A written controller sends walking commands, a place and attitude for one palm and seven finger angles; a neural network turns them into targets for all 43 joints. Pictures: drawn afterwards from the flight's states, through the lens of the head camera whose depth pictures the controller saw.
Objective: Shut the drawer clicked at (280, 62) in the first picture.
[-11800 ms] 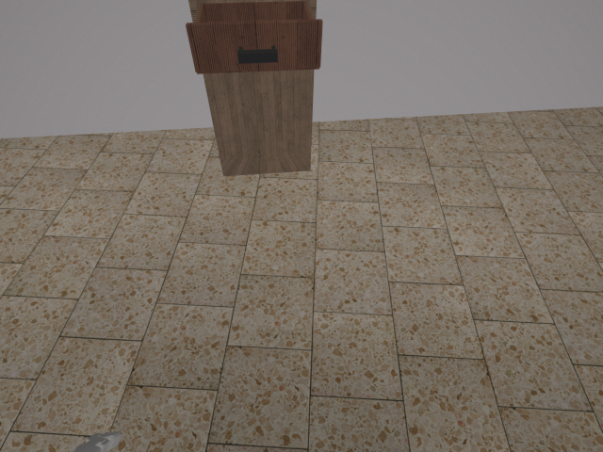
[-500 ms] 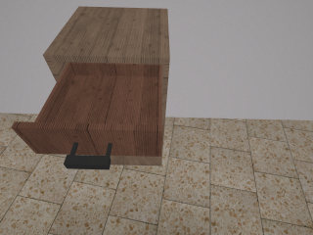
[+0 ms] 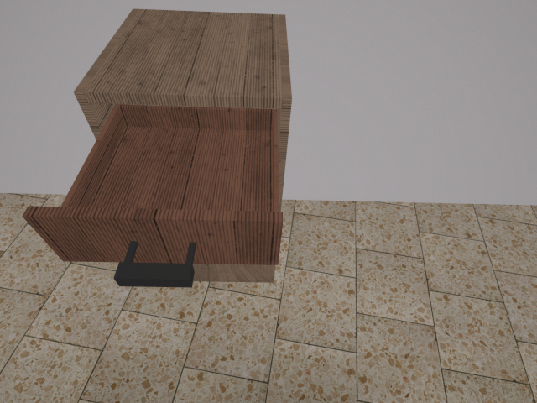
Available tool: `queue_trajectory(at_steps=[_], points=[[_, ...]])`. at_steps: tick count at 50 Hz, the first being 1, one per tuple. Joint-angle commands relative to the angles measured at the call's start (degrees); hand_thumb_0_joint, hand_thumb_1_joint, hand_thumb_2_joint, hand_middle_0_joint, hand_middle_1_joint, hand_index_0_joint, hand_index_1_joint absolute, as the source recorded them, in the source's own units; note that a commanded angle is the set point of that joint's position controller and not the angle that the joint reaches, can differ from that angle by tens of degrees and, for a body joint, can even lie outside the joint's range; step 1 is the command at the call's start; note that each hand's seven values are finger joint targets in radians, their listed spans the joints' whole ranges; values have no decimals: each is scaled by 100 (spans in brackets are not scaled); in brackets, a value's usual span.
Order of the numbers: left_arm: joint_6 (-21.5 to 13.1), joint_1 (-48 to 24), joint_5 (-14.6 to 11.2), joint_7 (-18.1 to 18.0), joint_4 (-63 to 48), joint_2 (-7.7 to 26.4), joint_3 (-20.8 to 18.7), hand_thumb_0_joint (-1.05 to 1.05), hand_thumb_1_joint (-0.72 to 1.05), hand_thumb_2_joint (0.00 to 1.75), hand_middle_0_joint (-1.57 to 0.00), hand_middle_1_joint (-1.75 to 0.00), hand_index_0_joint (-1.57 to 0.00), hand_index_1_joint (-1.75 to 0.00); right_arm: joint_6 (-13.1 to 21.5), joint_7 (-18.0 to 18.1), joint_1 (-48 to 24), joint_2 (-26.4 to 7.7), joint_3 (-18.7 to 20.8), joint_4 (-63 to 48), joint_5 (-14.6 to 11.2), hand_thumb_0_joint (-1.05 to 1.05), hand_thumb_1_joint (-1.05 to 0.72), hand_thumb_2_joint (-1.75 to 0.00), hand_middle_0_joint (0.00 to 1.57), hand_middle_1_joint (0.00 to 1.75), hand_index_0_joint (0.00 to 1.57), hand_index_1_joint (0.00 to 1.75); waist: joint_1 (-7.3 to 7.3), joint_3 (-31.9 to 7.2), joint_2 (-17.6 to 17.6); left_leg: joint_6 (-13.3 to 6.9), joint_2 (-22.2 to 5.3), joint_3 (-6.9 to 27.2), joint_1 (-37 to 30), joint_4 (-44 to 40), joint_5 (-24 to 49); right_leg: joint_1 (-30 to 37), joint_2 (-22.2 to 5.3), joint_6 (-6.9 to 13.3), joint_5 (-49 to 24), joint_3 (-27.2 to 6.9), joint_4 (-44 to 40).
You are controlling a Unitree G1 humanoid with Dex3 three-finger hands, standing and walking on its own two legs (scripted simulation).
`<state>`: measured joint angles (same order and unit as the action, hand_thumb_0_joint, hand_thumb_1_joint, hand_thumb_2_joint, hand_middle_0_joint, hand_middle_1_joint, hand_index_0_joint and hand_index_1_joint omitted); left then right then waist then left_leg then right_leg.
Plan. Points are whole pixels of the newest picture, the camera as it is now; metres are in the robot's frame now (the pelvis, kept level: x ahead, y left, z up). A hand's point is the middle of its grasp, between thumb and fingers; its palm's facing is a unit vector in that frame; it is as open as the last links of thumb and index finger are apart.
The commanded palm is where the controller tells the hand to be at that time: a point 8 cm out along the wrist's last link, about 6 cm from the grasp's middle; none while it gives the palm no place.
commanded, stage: look again from close up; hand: left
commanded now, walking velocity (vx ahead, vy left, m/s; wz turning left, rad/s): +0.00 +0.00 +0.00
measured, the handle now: (159, 261) +0.33 +0.20 -0.01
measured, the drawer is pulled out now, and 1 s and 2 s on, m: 0.30 0.29 0.29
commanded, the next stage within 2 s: raise the hand and make a fist in 0.54 s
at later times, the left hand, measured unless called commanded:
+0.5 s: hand out of the picture +0.01 +0.18 -0.18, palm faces +0.00 -0.98 -0.18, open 7.4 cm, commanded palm none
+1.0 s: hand (164, 390) +0.15 +0.15 -0.03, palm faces +0.09 -1.00 -0.02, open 6.5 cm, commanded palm +0.11 +0.22 -0.03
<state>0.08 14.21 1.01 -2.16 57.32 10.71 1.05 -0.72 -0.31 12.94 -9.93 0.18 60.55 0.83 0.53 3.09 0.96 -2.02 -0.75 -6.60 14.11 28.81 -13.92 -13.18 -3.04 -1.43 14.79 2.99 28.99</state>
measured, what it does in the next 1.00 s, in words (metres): lowers itself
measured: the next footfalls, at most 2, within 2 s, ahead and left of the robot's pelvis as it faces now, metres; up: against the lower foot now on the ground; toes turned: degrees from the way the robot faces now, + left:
none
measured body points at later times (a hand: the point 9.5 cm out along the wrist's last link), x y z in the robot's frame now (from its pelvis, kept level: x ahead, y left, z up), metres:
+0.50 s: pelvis +0.02 +0.01 +0.00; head +0.03 +0.02 +0.45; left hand +0.01 +0.23 -0.16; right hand +0.02 -0.21 -0.15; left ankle +0.02 +0.09 -0.74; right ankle +0.01 -0.13 -0.74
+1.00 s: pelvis -0.01 -0.02 -0.06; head +0.02 +0.00 +0.39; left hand +0.14 +0.21 -0.03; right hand +0.21 -0.26 -0.10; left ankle +0.02 +0.09 -0.74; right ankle +0.01 -0.13 -0.74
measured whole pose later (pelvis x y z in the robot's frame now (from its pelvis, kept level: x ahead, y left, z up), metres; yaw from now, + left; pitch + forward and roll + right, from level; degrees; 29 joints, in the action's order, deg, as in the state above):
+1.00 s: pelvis -0.01 -0.02 -0.06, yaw +3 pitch +10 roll +0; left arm -31.7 33.9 -10.0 10.5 1.8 8.5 -3.5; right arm 17.0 -1.7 10.2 -14.5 4.4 32.7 0.1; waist -0.5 -7.7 1.9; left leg -0.9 -2.1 -3.4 42.1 57.2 -25.3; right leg -39.9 -2.5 0.7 26.6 4.2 56.9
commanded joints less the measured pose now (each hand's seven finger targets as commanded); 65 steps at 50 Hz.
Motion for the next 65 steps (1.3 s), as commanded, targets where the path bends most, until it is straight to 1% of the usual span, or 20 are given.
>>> queue_trajectory(at_steps=[1,31,32,33,34,35,36,37,38,39,42,44,46,48,50,52,55,58,61,65], points=[[-96,376,0,-37,-117,615,-156,0,90,90,-20,-30,-20,-30,132,78,115,-669,137,-136,-19,0,-90,-90,20,30,20,30,-40,-168,-189,3,-581,774,-232,-792,205,-112,-349,189,-285,-404,-596],[-109,775,-1,-77,545,247,-142,0,90,90,-20,-30,-20,-30,199,159,412,-440,96,463,-62,0,-90,-90,20,30,20,30,-43,60,-98,-9,-579,699,-589,-1034,848,105,-401,138,-755,-348,-716],[-166,841,71,-249,648,467,-100,0,90,90,-20,-30,-20,-30,265,143,175,-669,76,-27,-91,0,-90,-90,20,30,20,30,-99,111,147,106,-759,749,-152,-3,2064,68,-497,164,-1557,-489,-663],[-1349,-3135,-1040,-284,-8360,1544,-754,0,90,90,-22,-32,-22,-32,1059,364,449,-1498,202,-2047,-312,0,-90,-90,20,30,20,30,545,-2872,-937,301,-178,901,-2030,-498,2220,325,173,222,-1604,162,-84],[-1043,-695,-598,-576,-7116,1188,-642,0,90,90,-24,-34,-24,-34,1621,512,-67,-1017,34,-1760,-309,0,-90,-90,20,30,20,30,-47,-2897,-1557,375,-471,937,-2174,-673,2674,-99,234,327,-355,101,485],[-232,985,-695,-787,-6123,12,92,0,90,90,-26,-37,-26,-37,1828,450,-106,-759,125,-1739,-375,0,-90,-90,20,30,20,30,88,-1664,-1265,559,-485,1075,-1178,-974,2123,-671,207,227,492,225,730],[-97,1004,-826,-684,-6067,-730,614,0,90,90,-28,-39,-28,-39,1908,395,129,-856,137,-1579,-389,0,-90,-90,20,30,20,30,179,-714,-784,407,-384,975,-582,-891,1283,-876,204,210,452,224,616],[-318,767,-906,-591,-6517,-609,593,0,90,90,-30,-41,-30,-41,2039,365,-6,-1010,205,-1945,-362,0,-90,-90,20,30,20,30,214,-227,-719,279,-287,1009,-92,-612,484,-974,200,224,397,286,327],[-588,732,-837,-541,-6473,-160,184,0,90,90,-32,-43,-32,-43,2111,342,-45,-1157,256,-2115,-265,0,-90,-90,20,30,20,30,322,-187,-365,208,-145,1035,345,-255,-70,-1101,219,239,273,330,97],[-889,1153,-849,-401,-6167,-152,2,0,90,90,-34,-45,-34,-45,2128,305,-70,-1165,297,-2308,-178,0,-90,-90,20,30,20,30,294,-220,325,183,-96,1044,654,52,-177,-1285,273,238,313,415,167],[-2016,2706,-1076,463,-5243,-589,-187,0,90,90,-40,-52,-40,-52,2029,77,-386,-1063,447,-2856,-140,0,-90,-90,20,30,20,30,-195,-408,1367,299,-40,761,1618,873,-152,-1956,396,275,718,557,1003],[-2891,2740,-1247,1096,-5563,-327,-469,0,90,90,-44,-56,-44,-56,1976,-77,-553,-1082,521,-3184,-116,0,-90,-90,20,30,20,30,-320,-878,914,323,26,663,2166,1471,-162,-2258,351,326,613,428,1646],[-3731,1996,-1200,1406,-6906,244,-738,0,90,90,-48,-60,-48,-60,2020,-158,-597,-1041,553,-3508,-79,0,-90,-90,20,30,20,30,-370,-1757,-580,275,41,586,2029,1955,-39,-2492,316,401,563,176,2186],[-4231,1786,-1175,1490,-7426,572,-992,0,90,90,-52,-65,-52,-65,2036,-162,-559,-945,567,-3630,-50,0,-90,-90,20,30,20,30,-282,-2100,-818,205,-20,688,2124,2360,30,-2906,344,427,602,99,2553],[-4142,1804,-1286,1419,-7624,696,-1253,0,90,90,-56,-69,-56,-69,1920,-82,-553,-961,558,-3709,-101,0,-90,-90,20,30,20,30,-199,-1953,-772,145,-26,753,2365,2487,-343,-3074,368,405,796,19,2539],[-3798,1710,-1507,1480,-7723,407,-1035,0,90,90,-60,-73,-60,-73,1821,34,-649,-969,487,-3920,-218,0,-90,-90,20,30,20,30,-47,-1612,-565,98,29,737,2742,2530,-1095,-3090,326,350,1461,-168,2207],[-3182,1466,-1556,1628,-7883,568,-933,0,90,90,-66,-80,-66,-80,1695,220,-467,-1007,417,-4008,-304,0,-90,-90,20,30,20,30,174,-1614,-338,16,41,728,2804,2683,-1155,-2945,298,269,1714,-461,1792],[-2708,1345,-1598,1856,-8128,766,-964,0,90,90,-72,-86,-72,-86,1628,363,-363,-943,368,-4058,-347,0,-90,-90,20,30,20,30,154,-1801,-308,-12,41,679,2708,2783,-771,-2543,235,211,1448,-670,1552],[-2364,1693,-1718,1931,-7842,979,-1482,0,90,90,-78,-93,-78,-93,1569,429,-434,-844,334,-3987,-348,0,-90,-90,20,30,20,30,-16,-1968,-18,14,44,701,2743,2760,-427,-2045,152,109,857,-757,1477],[-2170,2010,-1899,1909,-7444,981,-1798,0,90,90,-86,-101,-86,-101,1574,452,-657,-779,296,-3872,-351,0,-90,-90,20,30,20,30,-136,-1685,224,60,45,766,2692,2542,-288,-1736,49,-18,391,-763,1328]])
